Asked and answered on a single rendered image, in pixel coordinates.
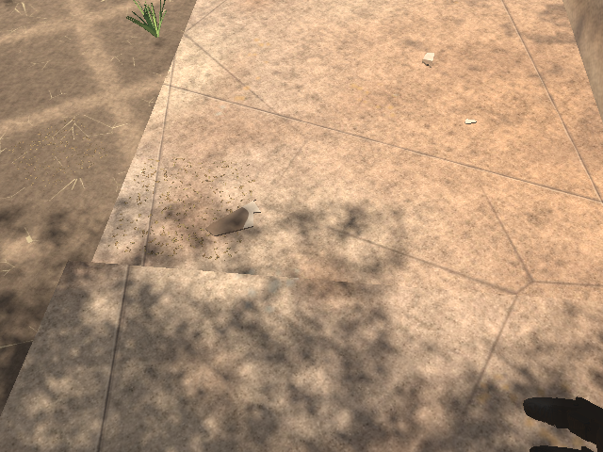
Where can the robot right hand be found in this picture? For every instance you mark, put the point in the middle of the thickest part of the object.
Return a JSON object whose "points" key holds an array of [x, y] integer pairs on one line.
{"points": [[580, 416]]}

